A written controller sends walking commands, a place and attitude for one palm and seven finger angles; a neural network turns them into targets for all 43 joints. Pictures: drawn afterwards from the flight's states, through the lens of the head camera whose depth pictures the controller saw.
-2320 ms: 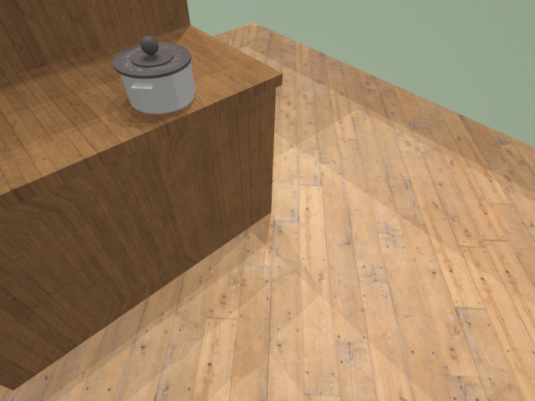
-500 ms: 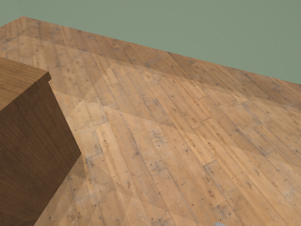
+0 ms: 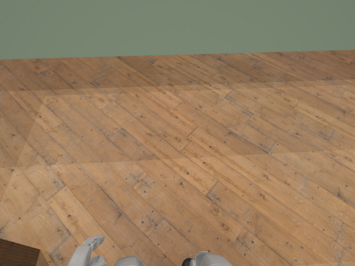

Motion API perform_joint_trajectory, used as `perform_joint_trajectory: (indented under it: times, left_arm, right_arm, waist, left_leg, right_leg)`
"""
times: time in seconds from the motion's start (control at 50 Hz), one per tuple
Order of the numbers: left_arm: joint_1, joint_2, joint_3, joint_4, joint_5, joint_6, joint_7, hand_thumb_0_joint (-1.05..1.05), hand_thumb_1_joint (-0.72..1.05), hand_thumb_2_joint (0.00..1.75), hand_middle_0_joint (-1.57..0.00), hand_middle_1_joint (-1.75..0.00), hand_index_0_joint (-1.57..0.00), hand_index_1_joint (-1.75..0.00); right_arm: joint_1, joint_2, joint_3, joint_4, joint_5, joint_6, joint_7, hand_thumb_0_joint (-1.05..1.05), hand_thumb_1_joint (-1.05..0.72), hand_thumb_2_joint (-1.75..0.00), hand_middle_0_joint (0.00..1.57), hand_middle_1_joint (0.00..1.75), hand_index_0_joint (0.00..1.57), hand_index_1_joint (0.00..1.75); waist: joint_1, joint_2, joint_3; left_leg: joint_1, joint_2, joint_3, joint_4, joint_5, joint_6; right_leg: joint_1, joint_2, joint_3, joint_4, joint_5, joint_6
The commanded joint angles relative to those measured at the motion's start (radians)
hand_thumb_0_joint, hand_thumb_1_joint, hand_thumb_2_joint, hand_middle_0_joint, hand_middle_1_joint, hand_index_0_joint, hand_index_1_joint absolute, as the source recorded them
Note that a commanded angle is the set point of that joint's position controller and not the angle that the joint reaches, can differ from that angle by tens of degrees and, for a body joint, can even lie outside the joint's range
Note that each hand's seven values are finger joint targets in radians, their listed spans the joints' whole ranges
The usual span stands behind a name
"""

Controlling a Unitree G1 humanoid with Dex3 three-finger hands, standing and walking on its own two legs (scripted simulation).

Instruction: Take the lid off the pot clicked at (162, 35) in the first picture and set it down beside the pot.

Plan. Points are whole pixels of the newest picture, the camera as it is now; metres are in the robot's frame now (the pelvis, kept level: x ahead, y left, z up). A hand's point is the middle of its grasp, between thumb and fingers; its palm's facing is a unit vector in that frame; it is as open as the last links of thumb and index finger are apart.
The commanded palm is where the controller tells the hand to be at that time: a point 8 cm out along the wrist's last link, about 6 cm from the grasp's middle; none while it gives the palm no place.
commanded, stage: turn to face it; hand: left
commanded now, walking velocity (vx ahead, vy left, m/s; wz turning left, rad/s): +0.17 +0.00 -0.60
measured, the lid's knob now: out of the picture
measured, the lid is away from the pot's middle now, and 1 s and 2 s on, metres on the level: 0.00 0.00 0.00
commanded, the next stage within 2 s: none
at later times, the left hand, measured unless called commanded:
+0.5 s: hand out of the picture +0.14 +0.24 -0.17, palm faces +0.17 -0.97 -0.15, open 7.4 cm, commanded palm none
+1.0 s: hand (83, 228) +0.22 +0.24 -0.12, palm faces +0.38 -0.88 -0.28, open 7.4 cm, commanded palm none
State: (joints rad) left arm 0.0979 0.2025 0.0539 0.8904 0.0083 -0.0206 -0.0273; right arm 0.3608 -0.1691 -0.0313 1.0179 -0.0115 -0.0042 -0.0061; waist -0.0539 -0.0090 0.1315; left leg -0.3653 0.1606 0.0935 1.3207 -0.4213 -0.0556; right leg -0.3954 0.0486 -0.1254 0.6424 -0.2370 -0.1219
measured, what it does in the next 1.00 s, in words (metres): walks ahead, turning left: left foot, then right foot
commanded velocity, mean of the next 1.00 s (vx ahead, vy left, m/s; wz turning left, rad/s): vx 0.00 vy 0.00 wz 0.59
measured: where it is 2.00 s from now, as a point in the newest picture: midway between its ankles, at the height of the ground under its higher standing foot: outside the picture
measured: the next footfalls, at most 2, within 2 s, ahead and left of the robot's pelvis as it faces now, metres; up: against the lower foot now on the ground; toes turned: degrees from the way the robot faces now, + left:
left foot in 0.36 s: +0.19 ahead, +0.14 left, +0.00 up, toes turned +10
right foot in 0.96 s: +0.23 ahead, -0.09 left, +0.00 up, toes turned +22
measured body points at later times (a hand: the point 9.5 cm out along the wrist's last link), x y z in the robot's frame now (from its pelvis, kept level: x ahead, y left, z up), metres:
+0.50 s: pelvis +0.13 +0.06 +0.02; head +0.15 +0.10 +0.46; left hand +0.13 +0.29 -0.16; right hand +0.23 -0.16 -0.12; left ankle +0.15 +0.13 -0.72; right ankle +0.08 -0.07 -0.66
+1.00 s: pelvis +0.16 +0.00 +0.01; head +0.20 +0.00 +0.46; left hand +0.20 +0.29 -0.10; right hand +0.29 -0.23 -0.14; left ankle +0.14 +0.13 -0.70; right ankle +0.19 -0.11 -0.72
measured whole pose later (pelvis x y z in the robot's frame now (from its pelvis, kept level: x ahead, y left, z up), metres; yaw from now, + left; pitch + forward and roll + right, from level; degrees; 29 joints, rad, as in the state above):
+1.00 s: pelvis +0.16 +0.00 +0.01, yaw +23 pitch +2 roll +0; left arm 0.10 0.20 0.06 0.85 0.01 0.02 0.02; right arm 0.24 -0.24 -0.09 0.95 -0.02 0.06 0.00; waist -0.04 0.04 0.04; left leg -0.42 -0.09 -0.14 0.73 -0.39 -0.02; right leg -0.27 -0.01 -0.01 0.54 -0.30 0.02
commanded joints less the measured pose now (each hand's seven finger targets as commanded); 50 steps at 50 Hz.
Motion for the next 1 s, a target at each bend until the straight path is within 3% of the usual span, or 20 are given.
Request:
perform_joint_trajectory:
  times: [0.0,0.06,0.14,0.26,0.32,0.34,0.36,0.38,0.4,0.46,0.54,0.62,0.76,0.84,0.88,0.9,0.92,0.94,0.96,0.98]
  left_arm:
    - [0.099,0.186,0.045,-0.033,0.002,-0.029,0.033,0.00,0.90,0.90,-0.20,-0.30,-0.20,-0.30]
    - [0.108,0.151,0.034,-0.008,0.010,-0.037,0.036,0.00,0.90,0.90,-0.20,-0.30,-0.20,-0.30]
    - [0.151,0.095,0.016,0.024,0.005,-0.037,0.041,0.00,0.90,0.90,-0.20,-0.30,-0.20,-0.30]
    - [0.210,0.116,0.014,0.064,0.014,-0.019,0.055,0.00,0.90,0.90,-0.20,-0.30,-0.20,-0.30]
    - [0.218,0.137,0.022,0.070,0.006,-0.006,0.062,0.00,0.90,0.90,-0.20,-0.30,-0.20,-0.30]
    - [0.216,0.137,0.025,0.067,0.002,-0.001,0.063,0.00,0.90,0.90,-0.20,-0.30,-0.20,-0.30]
    - [0.232,0.111,0.027,0.053,-0.003,0.006,0.061,0.00,0.90,0.90,-0.20,-0.30,-0.20,-0.30]
    - [0.247,0.068,0.017,0.029,-0.010,0.007,0.062,0.00,0.90,0.90,-0.20,-0.30,-0.20,-0.30]
    - [0.196,0.092,0.016,0.025,0.001,0.017,0.071,0.00,0.90,0.90,-0.20,-0.30,-0.20,-0.30]
    - [0.119,0.099,0.036,0.013,0.009,0.028,0.056,0.00,0.90,0.90,-0.20,-0.30,-0.20,-0.30]
    - [0.143,0.079,0.041,0.019,0.009,0.043,0.050,0.00,0.90,0.90,-0.20,-0.30,-0.20,-0.30]
    - [0.102,0.082,0.046,-0.006,0.009,0.050,0.050,0.00,0.90,0.90,-0.20,-0.30,-0.20,-0.30]
    - [-0.005,0.095,0.041,-0.068,0.003,0.046,0.052,0.00,0.90,0.90,-0.20,-0.30,-0.20,-0.30]
    - [0.034,0.099,0.036,-0.079,-0.007,0.042,0.056,0.00,0.90,0.90,-0.20,-0.30,-0.20,-0.30]
    - [0.097,0.118,0.039,-0.070,-0.011,0.035,0.060,0.00,0.90,0.90,-0.20,-0.30,-0.20,-0.30]
    - [0.138,0.141,0.044,-0.064,-0.009,0.028,0.063,0.00,0.90,0.90,-0.20,-0.30,-0.20,-0.30]
    - [0.169,0.213,0.058,-0.064,0.003,0.019,0.069,0.00,0.90,0.90,-0.20,-0.30,-0.20,-0.30]
    - [0.155,0.286,0.067,-0.080,0.015,0.020,0.072,0.00,0.90,0.90,-0.20,-0.30,-0.20,-0.30]
    - [0.139,0.276,0.059,-0.094,0.009,0.025,0.073,0.00,0.90,0.90,-0.20,-0.30,-0.20,-0.30]
    - [0.069,0.225,0.051,-0.107,0.010,0.022,0.075,0.00,0.90,0.90,-0.20,-0.30,-0.20,-0.30]
  right_arm:
    - [-0.009,-0.106,-0.031,-0.101,-0.012,-0.009,-0.010,0.00,-0.90,-0.90,0.20,0.30,0.20,0.30]
    - [0.036,-0.079,-0.024,-0.069,-0.012,0.006,-0.011,0.00,-0.90,-0.90,0.20,0.30,0.20,0.30]
    - [-0.020,-0.057,-0.014,-0.058,-0.008,0.009,-0.006,0.00,-0.90,-0.90,0.20,0.30,0.20,0.30]
    - [-0.183,-0.055,-0.006,-0.084,0.002,-0.004,0.001,0.00,-0.90,-0.90,0.20,0.30,0.20,0.30]
    - [-0.157,-0.076,-0.010,-0.075,-0.005,0.001,0.004,0.00,-0.90,-0.90,0.20,0.30,0.20,0.30]
    - [-0.104,-0.103,-0.018,-0.062,-0.007,0.002,0.004,0.00,-0.90,-0.90,0.20,0.30,0.20,0.30]
    - [-0.041,-0.170,-0.033,-0.061,-0.014,-0.003,0.004,0.00,-0.90,-0.90,0.20,0.30,0.20,0.30]
    - [-0.008,-0.223,-0.043,-0.062,-0.013,0.001,0.001,0.00,-0.90,-0.90,0.20,0.30,0.20,0.30]
    - [0.006,-0.208,-0.039,-0.043,-0.009,0.009,-0.013,0.00,-0.90,-0.90,0.20,0.30,0.20,0.30]
    - [-0.088,-0.178,-0.039,-0.083,-0.008,0.005,-0.019,0.00,-0.90,-0.90,0.20,0.30,0.20,0.30]
    - [-0.106,-0.190,-0.051,-0.102,-0.004,-0.002,-0.017,0.00,-0.90,-0.90,0.20,0.30,0.20,0.30]
    - [-0.090,-0.201,-0.064,-0.106,-0.005,0.002,-0.013,0.00,-0.90,-0.90,0.20,0.30,0.20,0.30]
    - [-0.054,-0.235,-0.087,-0.111,-0.012,0.013,-0.011,0.00,-0.90,-0.90,0.20,0.30,0.20,0.30]
    - [-0.102,-0.254,-0.095,-0.137,-0.013,0.022,-0.009,0.00,-0.90,-0.90,0.20,0.30,0.20,0.30]
    - [-0.144,-0.249,-0.097,-0.153,-0.008,0.025,-0.006,0.00,-0.90,-0.90,0.20,0.30,0.20,0.30]
    - [-0.157,-0.233,-0.095,-0.163,-0.001,0.025,-0.003,0.00,-0.90,-0.90,0.20,0.30,0.20,0.30]
    - [-0.144,-0.175,-0.090,-0.173,0.009,0.025,0.004,0.00,-0.90,-0.90,0.20,0.30,0.20,0.30]
    - [-0.143,-0.135,-0.084,-0.199,0.005,0.025,0.001,0.00,-0.90,-0.90,0.20,0.30,0.20,0.30]
    - [-0.154,-0.188,-0.095,-0.199,-0.009,0.031,0.001,0.00,-0.90,-0.90,0.20,0.30,0.20,0.30]
    - [-0.149,-0.182,-0.095,-0.193,-0.012,0.042,0.009,0.00,-0.90,-0.90,0.20,0.30,0.20,0.30]
  waist:
    - [0.025,-0.010,-0.131]
    - [-0.007,-0.061,-0.164]
    - [0.014,-0.093,-0.183]
    - [0.082,-0.098,-0.114]
    - [0.064,-0.069,-0.114]
    - [0.040,-0.013,-0.136]
    - [0.024,0.177,-0.180]
    - [0.032,0.354,-0.185]
    - [0.014,0.278,-0.182]
    - [0.038,0.104,-0.145]
    - [0.046,0.119,-0.201]
    - [0.034,0.145,-0.185]
    - [0.001,0.176,-0.190]
    - [0.024,0.196,-0.217]
    - [0.059,0.188,-0.234]
    - [0.082,0.137,-0.244]
    - [0.095,-0.073,-0.261]
    - [0.096,-0.314,-0.215]
    - [0.093,-0.201,-0.195]
    - [0.050,-0.139,-0.135]
  left_leg:
    - [-0.152,0.026,-0.066,-0.049,0.100,-0.021]
    - [-0.133,-0.002,-0.065,-0.141,0.146,-0.025]
    - [-0.127,-0.031,-0.063,-0.286,0.200,-0.016]
    - [-0.073,-0.079,-0.029,-0.593,0.126,0.003]
    - [0.042,-0.098,-0.014,-0.753,0.211,0.021]
    - [0.146,-0.083,-0.039,-0.828,0.371,0.039]
    - [0.257,0.060,-0.222,-0.886,0.652,0.109]
    - [0.342,0.236,-0.431,-0.928,1.029,0.244]
    - [0.329,0.244,-0.468,-0.954,1.019,0.294]
    - [0.244,0.152,-0.376,-0.976,0.733,0.257]
    - [0.243,0.068,-0.310,-0.999,0.602,0.218]
    - [0.234,0.049,-0.346,-1.006,0.542,0.218]
    - [0.266,0.046,-0.468,-0.956,0.598,0.241]
    - [0.187,0.014,-0.513,-0.918,0.633,0.226]
    - [0.113,-0.022,-0.510,-0.873,0.589,0.190]
    - [0.018,-0.058,-0.493,-0.829,0.469,0.149]
    - [-0.161,-0.146,-0.373,-0.688,0.189,0.075]
    - [-0.319,-0.266,-0.163,-0.447,-0.160,0.002]
    - [-0.260,-0.209,-0.188,-0.266,-0.178,0.012]
    - [-0.260,-0.184,-0.194,-0.171,-0.106,0.013]
  right_leg:
    - [0.096,-0.285,0.323,-0.361,0.343,-0.065]
    - [0.093,-0.242,0.240,-0.350,0.449,-0.053]
    - [0.166,-0.219,0.189,-0.341,0.448,-0.034]
    - [0.289,-0.307,0.172,-0.289,0.543,-0.032]
    - [0.284,-0.311,0.128,-0.179,0.549,0.009]
    - [0.235,-0.290,0.092,-0.083,0.477,0.045]
    - [0.123,-0.202,0.012,0.097,0.234,0.109]
    - [-0.055,-0.092,-0.010,0.302,-0.336,0.168]
    - [-0.101,-0.094,0.088,0.431,-0.410,0.171]
    - [-0.153,-0.132,0.132,0.508,-0.250,0.177]
    - [-0.128,-0.125,0.130,0.465,-0.136,0.199]
    - [-0.140,-0.123,0.130,0.403,-0.120,0.219]
    - [-0.125,-0.091,0.143,0.241,-0.195,0.221]
    - [0.036,-0.047,0.140,0.066,-0.186,0.199]
    - [0.173,-0.042,0.137,-0.103,-0.071,0.191]
    - [0.305,-0.073,0.151,-0.250,0.029,0.185]
    - [0.473,-0.266,0.310,-0.367,0.014,0.133]
    - [0.457,-0.529,0.554,-0.388,0.095,0.012]
    - [0.305,-0.569,0.510,-0.373,0.145,-0.046]
    - [0.238,-0.495,0.393,-0.368,0.149,-0.043]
